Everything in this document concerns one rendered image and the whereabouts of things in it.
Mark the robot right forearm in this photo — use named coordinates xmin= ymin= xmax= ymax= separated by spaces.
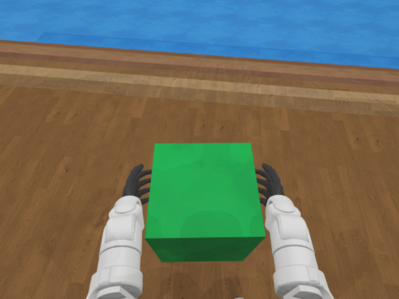
xmin=265 ymin=195 xmax=334 ymax=299

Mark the left robot hand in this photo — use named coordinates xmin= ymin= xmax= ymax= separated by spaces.
xmin=122 ymin=164 xmax=152 ymax=205

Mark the carton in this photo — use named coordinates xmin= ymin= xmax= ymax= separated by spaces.
xmin=145 ymin=143 xmax=266 ymax=262

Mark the right robot hand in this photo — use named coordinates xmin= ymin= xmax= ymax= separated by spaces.
xmin=255 ymin=163 xmax=284 ymax=206

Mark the robot left forearm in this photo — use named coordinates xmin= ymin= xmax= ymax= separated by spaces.
xmin=86 ymin=196 xmax=145 ymax=299

